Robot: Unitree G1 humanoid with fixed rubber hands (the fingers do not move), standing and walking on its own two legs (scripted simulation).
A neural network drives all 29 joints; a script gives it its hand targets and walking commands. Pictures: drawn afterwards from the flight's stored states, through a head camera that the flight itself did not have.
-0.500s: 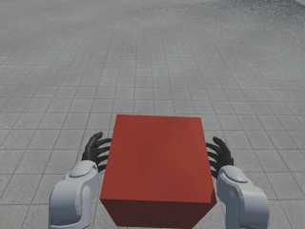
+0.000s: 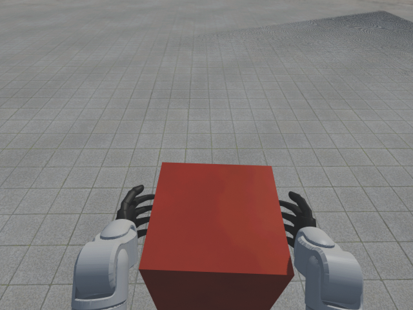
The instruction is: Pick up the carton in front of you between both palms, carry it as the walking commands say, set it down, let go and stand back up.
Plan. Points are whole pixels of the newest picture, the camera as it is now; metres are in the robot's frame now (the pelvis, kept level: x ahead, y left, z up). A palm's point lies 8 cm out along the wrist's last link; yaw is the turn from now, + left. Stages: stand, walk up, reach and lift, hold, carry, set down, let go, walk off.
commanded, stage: carry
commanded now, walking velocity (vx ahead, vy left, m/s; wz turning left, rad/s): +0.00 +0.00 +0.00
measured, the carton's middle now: (213, 243) +0.27 +0.00 +0.02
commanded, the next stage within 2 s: hold in 1.54 s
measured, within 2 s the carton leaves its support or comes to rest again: neither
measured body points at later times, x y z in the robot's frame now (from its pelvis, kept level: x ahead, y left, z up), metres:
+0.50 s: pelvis +0.00 -0.01 +0.00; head -0.02 -0.01 +0.45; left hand +0.26 +0.14 +0.08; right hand +0.26 -0.16 +0.08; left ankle -0.04 +0.10 -0.74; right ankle -0.02 -0.12 -0.74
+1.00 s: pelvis -0.03 -0.01 +0.00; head -0.05 -0.01 +0.45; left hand +0.26 +0.14 +0.03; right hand +0.26 -0.16 +0.03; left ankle -0.04 +0.10 -0.74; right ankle -0.02 -0.12 -0.74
